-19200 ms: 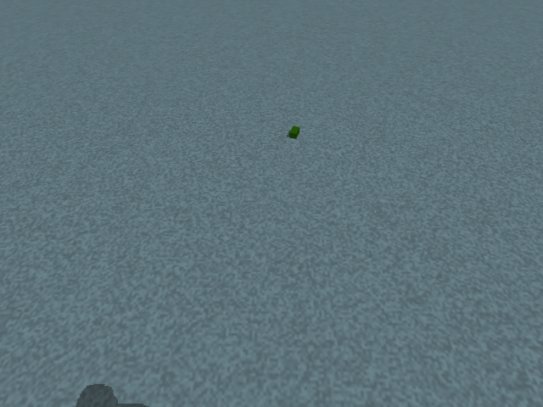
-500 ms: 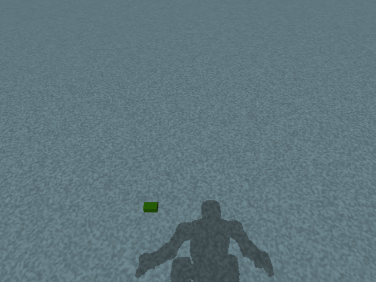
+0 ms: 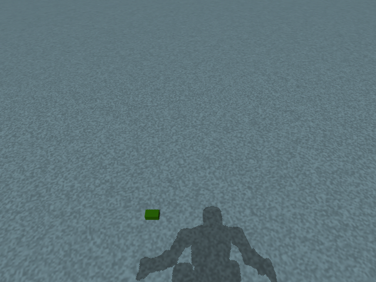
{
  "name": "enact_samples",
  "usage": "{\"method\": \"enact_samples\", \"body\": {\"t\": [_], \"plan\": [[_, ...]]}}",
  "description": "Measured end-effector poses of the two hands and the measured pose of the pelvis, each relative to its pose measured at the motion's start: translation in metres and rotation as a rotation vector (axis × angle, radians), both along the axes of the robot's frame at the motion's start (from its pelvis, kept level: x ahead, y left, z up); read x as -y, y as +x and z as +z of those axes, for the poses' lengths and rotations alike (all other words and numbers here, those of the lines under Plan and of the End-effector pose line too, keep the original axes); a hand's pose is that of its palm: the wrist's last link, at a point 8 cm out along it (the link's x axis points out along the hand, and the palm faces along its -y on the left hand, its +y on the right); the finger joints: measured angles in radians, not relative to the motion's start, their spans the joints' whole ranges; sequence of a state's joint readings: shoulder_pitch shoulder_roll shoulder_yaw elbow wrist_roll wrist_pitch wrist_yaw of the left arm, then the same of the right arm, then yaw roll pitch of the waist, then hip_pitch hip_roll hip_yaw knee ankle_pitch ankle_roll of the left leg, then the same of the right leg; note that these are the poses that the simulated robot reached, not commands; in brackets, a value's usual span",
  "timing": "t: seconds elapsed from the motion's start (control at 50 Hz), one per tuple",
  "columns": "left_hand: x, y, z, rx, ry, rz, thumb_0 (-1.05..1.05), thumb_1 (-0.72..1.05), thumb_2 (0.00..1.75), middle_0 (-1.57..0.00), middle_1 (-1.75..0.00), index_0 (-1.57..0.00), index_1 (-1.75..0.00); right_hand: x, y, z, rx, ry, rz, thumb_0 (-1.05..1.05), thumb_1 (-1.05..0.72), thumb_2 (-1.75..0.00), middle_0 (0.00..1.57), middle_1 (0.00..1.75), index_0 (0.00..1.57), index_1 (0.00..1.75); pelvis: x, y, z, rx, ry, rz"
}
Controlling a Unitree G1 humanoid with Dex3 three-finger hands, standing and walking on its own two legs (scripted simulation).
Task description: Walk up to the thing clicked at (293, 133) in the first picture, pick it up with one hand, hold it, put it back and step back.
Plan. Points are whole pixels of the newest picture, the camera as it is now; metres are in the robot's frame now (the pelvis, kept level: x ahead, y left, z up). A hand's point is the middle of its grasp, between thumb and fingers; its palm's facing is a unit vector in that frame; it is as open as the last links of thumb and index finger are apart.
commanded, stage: walk up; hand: left
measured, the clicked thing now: (152, 214) +0.70 +0.23 -0.76
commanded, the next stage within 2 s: none
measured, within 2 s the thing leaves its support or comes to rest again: neither
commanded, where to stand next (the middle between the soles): +0.31 +0.00 m, yaw -1 degrees
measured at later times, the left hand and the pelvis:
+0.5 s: hand out of the picture +0.17 +0.32 -0.16, palm faces -0.05 -0.94 -0.34, open 7.4 cm; pelvis +0.12 +0.04 -0.01, yaw -1 degrees
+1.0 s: hand (106, 220) +0.37 +0.26 -0.17, palm faces -0.03 -0.94 -0.35, open 7.4 cm; pelvis +0.28 +0.01 -0.03, yaw -1 degrees
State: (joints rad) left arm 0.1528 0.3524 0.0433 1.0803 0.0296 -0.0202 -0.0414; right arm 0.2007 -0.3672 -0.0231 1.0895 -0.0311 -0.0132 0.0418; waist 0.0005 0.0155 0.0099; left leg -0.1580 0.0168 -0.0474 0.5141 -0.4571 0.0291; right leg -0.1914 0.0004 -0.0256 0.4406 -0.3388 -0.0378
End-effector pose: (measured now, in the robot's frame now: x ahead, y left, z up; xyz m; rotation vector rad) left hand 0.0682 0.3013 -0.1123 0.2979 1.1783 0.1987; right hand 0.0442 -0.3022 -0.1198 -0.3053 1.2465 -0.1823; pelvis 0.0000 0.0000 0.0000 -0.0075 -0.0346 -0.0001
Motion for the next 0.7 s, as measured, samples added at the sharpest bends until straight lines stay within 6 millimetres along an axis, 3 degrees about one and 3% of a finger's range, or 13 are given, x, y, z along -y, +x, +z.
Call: {"method": "enact_samples", "body": {"t": [0.16, 0.2, 0.26, 0.36, 0.46, 0.58, 0.66, 0.7], "plan": [[-0.045, -0.033, -0.009, -0.071, 0.015, 0.083, 0.00, 0.90, 0.90, -0.20, -0.30, -0.20, -0.30, -0.005, 0.044, 0.014, 0.020, -0.070, 0.066, 0.01, -0.90, -0.90, 0.20, 0.30, 0.21, 0.30, -0.027, 0.022, -0.006, 0.019, -0.016, 0.033], [-0.060, -0.034, -0.018, -0.112, 0.017, 0.087, 0.00, 0.90, 0.90, -0.20, -0.30, -0.20, -0.30, -0.011, 0.054, 0.015, 0.060, -0.093, 0.062, 0.00, -0.90, -0.90, 0.20, 0.30, 0.21, 0.30, -0.038, 0.032, -0.013, 0.025, -0.010, 0.032], [-0.072, -0.020, -0.026, -0.143, 0.023, 0.077, 0.01, 0.90, 0.90, -0.20, -0.30, -0.20, -0.30, -0.020, 0.055, 0.016, 0.082, -0.115, 0.031, 0.00, -0.90, -0.90, 0.20, 0.30, 0.21, 0.30, -0.047, 0.047, -0.017, 0.028, 0.003, 0.026], [-0.075, 0.025, -0.019, -0.094, 0.004, 0.037, 0.01, 0.91, 0.90, -0.20, -0.30, -0.20, -0.30, -0.031, 0.056, 0.024, 0.048, -0.099, -0.008, 0.00, -0.90, -0.90, 0.20, 0.30, 0.21, 0.30, -0.051, 0.076, -0.008, 0.038, 0.010, 0.018], [-0.071, 0.075, -0.010, -0.076, 0.002, -0.010, 0.01, 0.91, 0.90, -0.20, -0.30, -0.20, -0.30, -0.032, 0.076, 0.021, 0.038, -0.076, -0.022, 0.00, -0.90, -0.90, 0.20, 0.30, 0.21, 0.30, -0.048, 0.109, -0.006, 0.036, 0.019, 0.000], [-0.052, 0.153, -0.004, -0.046, 0.032, -0.067, 0.01, 0.91, 0.90, -0.20, -0.30, -0.20, -0.30, -0.015, 0.117, 0.000, 0.031, -0.042, -0.032, 0.00, -0.90, -0.90, 0.20, 0.30, 0.21, 0.30, -0.031, 0.160, -0.016, 0.021, 0.040, -0.023], [-0.028, 0.213, -0.002, 0.040, 0.059, -0.081, 0.01, 0.91, 0.90, -0.20, -0.30, -0.20, -0.30, 0.002, 0.155, -0.022, 0.015, -0.024, -0.035, 0.01, -0.90, -0.90, 0.20, 0.30, 0.21, 0.30, -0.013, 0.195, -0.027, 0.022, 0.005, -0.013], [-0.017, 0.234, 0.004, 0.096, 0.057, -0.078, 0.01, 0.91, 0.90, -0.20, -0.30, -0.20, -0.30, 0.003, 0.178, -0.023, 0.014, -0.012, -0.019, 0.01, -0.90, -0.90, 0.20, 0.30, 0.21, 0.30, -0.005, 0.209, -0.025, 0.029, 0.023, -0.010]]}}
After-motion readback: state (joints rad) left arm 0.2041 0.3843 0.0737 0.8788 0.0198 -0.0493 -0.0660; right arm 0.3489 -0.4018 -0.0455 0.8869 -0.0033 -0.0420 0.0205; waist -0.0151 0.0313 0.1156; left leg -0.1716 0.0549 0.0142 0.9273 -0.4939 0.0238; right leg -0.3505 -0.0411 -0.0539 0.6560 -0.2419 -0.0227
